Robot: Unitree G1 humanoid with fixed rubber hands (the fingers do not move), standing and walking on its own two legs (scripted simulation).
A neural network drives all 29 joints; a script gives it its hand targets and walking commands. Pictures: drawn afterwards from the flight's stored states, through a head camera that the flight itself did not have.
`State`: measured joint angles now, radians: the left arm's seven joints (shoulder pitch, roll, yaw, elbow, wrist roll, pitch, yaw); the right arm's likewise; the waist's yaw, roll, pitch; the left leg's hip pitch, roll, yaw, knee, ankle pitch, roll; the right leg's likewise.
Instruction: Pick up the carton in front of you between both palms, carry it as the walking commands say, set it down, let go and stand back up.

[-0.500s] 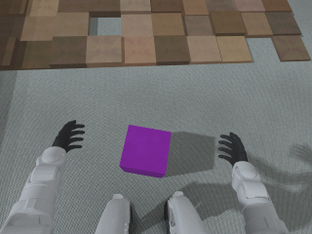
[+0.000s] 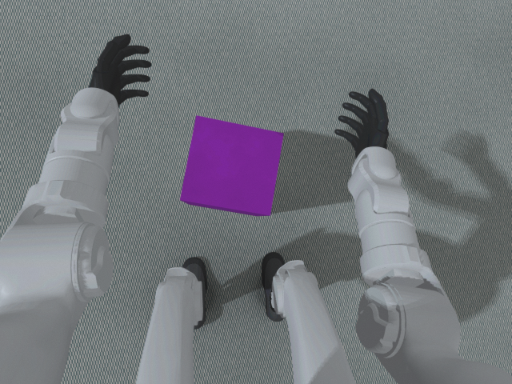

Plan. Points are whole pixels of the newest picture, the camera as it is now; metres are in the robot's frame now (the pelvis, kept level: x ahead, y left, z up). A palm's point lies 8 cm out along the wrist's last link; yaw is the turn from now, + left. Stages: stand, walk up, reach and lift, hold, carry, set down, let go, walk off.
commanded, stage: reach and lift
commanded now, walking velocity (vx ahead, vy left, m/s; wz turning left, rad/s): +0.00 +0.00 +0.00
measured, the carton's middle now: (230, 173) +0.46 -0.01 -0.50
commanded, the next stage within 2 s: none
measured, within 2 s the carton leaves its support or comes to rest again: leaves its support in 1.60 s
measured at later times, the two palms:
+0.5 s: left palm (148, 149) +0.50 +0.17 -0.35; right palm (320, 175) +0.43 -0.21 -0.35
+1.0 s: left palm (163, 157) +0.50 +0.16 -0.44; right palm (311, 172) +0.45 -0.21 -0.43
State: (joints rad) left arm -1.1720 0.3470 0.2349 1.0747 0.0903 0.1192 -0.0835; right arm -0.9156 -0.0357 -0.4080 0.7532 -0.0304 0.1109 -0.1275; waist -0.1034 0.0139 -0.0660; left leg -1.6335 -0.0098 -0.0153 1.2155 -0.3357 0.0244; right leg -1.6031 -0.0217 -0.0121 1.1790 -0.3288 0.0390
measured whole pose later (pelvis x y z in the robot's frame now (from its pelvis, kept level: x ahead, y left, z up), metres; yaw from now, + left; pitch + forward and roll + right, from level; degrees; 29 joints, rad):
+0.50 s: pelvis -0.03 -0.01 -0.19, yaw -2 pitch +45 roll -4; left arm -1.21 0.44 0.02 1.01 -0.16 0.06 0.04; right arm -1.02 -0.16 -0.20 0.82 0.23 0.04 -0.19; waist -0.07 -0.01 0.08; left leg -2.23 0.01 -0.03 1.95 -0.51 0.02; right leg -2.20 0.00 -0.01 1.91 -0.50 0.04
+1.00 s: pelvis -0.03 -0.01 -0.26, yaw -3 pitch +38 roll -3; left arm -1.34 0.44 -0.10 1.16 -0.27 -0.02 0.08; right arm -1.24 -0.27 -0.03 1.10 0.39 -0.04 -0.17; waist -0.06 -0.06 0.27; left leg -2.31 0.03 -0.02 2.18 -0.55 0.03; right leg -2.29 0.04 0.01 2.14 -0.52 0.06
